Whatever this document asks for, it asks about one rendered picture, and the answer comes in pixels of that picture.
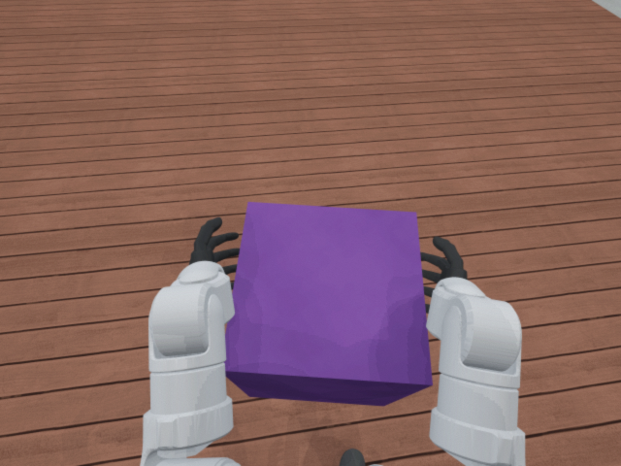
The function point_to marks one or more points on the carton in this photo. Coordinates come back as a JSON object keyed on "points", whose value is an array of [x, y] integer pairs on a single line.
{"points": [[329, 306]]}

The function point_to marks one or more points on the right robot hand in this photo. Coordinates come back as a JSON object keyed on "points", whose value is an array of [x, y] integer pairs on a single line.
{"points": [[451, 267]]}

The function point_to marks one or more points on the left robot hand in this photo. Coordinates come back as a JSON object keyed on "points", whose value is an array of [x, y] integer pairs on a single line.
{"points": [[205, 244]]}

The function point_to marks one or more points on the right robot forearm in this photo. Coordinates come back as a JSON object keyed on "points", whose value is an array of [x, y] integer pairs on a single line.
{"points": [[480, 363]]}

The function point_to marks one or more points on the left robot forearm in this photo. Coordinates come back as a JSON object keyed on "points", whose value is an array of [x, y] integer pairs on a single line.
{"points": [[189, 406]]}

